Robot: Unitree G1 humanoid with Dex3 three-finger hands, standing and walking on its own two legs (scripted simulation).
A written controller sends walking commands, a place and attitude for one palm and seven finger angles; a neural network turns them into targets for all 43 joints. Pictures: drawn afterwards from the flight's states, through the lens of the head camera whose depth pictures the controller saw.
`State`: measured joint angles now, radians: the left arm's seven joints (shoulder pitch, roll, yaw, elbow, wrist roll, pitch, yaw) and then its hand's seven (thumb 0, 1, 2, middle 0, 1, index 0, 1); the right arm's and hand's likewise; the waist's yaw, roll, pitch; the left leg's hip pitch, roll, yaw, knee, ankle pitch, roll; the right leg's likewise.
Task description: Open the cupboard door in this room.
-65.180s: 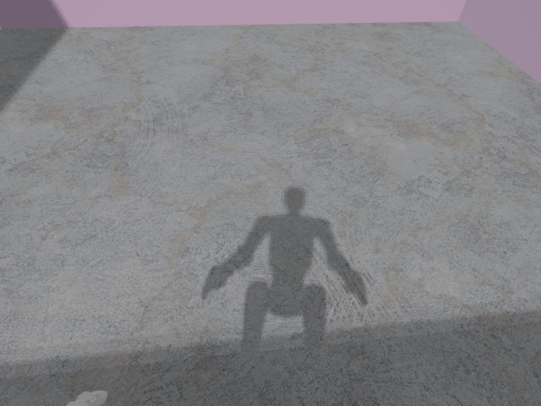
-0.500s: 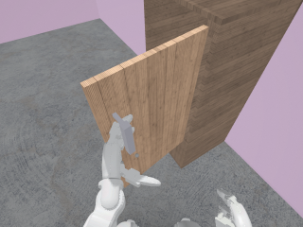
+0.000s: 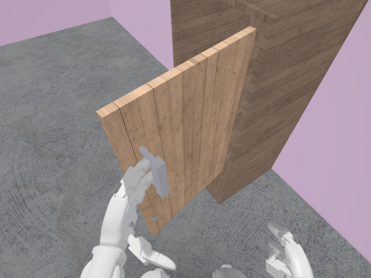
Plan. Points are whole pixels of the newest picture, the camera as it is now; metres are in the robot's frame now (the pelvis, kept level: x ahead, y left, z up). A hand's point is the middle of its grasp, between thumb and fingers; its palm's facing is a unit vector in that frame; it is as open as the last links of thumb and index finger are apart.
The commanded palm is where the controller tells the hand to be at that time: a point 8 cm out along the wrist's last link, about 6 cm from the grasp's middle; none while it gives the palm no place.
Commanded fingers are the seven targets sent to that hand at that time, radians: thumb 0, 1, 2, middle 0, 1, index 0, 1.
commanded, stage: slide the hand sideways off the handle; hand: left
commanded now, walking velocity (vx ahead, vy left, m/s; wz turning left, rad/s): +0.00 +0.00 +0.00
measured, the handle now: (154, 172) +0.31 +0.08 +0.08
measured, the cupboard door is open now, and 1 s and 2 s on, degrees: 100 100 100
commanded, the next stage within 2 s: draw the hand back to the body in 0.60 s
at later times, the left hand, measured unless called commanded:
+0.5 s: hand (124, 237) +0.19 +0.12 +0.06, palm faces -0.08 -1.00 -0.03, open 15.9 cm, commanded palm +0.16 +0.19 +0.07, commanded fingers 0.00 -0.50 0.30 -0.15 -0.30 -0.15 -0.30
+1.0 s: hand (88, 236) +0.18 +0.17 +0.10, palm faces -0.04 -1.00 -0.06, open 16.3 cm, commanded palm +0.15 +0.22 +0.12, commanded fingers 0.00 -0.50 0.30 -0.15 -0.30 -0.15 -0.30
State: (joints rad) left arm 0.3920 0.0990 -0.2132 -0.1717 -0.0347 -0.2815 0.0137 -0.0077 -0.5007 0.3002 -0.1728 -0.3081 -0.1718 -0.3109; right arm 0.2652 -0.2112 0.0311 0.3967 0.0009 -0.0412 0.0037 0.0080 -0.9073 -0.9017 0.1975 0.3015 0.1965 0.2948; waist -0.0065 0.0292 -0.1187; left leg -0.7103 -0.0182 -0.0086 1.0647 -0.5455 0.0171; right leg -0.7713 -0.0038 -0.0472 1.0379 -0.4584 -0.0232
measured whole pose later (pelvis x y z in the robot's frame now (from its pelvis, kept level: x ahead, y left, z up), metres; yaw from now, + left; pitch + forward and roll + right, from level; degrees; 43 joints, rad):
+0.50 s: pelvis +0.01 -0.01 -0.01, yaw +0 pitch +13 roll -1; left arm 0.61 0.18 -0.05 -0.30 -0.15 -0.33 -0.15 -0.01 -0.50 0.30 -0.21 -0.32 -0.23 -0.34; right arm 0.26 -0.21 0.01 0.38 0.02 -0.04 -0.03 0.01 -0.91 -0.90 0.20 0.30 0.20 0.29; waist 0.00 0.03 -0.15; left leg -0.76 -0.01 -0.03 1.12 -0.59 0.01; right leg -0.82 0.01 -0.06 1.09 -0.49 -0.03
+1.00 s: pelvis +0.00 +0.01 +0.00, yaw +0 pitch +9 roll -2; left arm 0.63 0.23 0.06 -0.39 -0.23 -0.20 -0.18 -0.01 -0.50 0.30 -0.15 -0.30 -0.15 -0.30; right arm 0.30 -0.21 0.04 0.37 0.05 -0.07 -0.06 0.01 -0.91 -0.90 0.20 0.30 0.20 0.30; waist 0.00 0.05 -0.15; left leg -0.67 -0.01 -0.03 1.06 -0.55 0.03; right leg -0.71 0.01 -0.07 0.99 -0.44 -0.01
